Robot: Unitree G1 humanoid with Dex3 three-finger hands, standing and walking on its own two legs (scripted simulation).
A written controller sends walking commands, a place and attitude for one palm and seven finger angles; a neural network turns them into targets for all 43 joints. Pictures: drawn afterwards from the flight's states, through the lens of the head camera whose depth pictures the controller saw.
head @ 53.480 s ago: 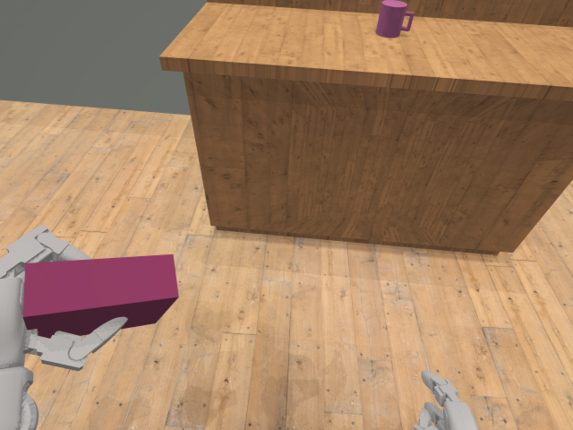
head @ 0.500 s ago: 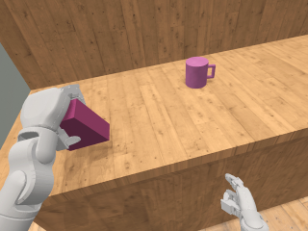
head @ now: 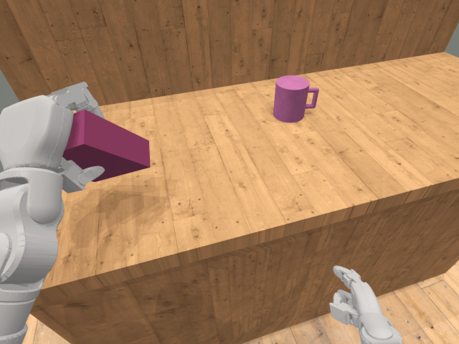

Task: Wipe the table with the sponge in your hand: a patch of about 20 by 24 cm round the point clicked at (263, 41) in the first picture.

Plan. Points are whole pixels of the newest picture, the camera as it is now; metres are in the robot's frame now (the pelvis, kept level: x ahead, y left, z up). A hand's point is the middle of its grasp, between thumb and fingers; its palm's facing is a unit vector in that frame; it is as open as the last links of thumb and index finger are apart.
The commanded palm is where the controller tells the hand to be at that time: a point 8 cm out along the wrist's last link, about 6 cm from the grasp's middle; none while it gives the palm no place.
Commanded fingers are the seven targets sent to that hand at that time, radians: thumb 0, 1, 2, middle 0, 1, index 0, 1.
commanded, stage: turn the palm down, sponge in hand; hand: left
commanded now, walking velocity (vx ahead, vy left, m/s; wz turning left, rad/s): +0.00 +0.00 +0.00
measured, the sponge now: (101, 155) +0.30 +0.26 +0.21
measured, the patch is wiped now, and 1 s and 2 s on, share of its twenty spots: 0.10 0.10 0.10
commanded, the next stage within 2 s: move the sponge above the wiping area in 1.72 s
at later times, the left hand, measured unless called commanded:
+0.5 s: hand (69, 135) +0.28 +0.28 +0.26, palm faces +0.47 -0.12 -0.87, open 9.3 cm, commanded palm +0.22 +0.27 +0.30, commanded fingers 0.00 0.10 1.30 -1.20 -1.60 -1.20 -1.60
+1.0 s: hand (72, 143) +0.27 +0.27 +0.26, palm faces +0.39 -0.08 -0.92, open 9.3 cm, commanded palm +0.21 +0.26 +0.31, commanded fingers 0.00 0.10 1.30 -1.20 -1.60 -1.20 -1.60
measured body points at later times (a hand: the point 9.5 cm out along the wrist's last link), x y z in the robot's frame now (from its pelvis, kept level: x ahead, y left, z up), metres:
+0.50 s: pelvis +0.02 +0.00 +0.00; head +0.00 -0.04 +0.45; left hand +0.25 +0.28 +0.31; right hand +0.29 -0.17 -0.06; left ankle +0.08 +0.11 -0.73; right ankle +0.04 -0.11 -0.73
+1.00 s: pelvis +0.02 -0.02 +0.00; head +0.00 -0.06 +0.45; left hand +0.24 +0.27 +0.30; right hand +0.29 -0.18 -0.06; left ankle +0.08 +0.11 -0.73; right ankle +0.04 -0.11 -0.73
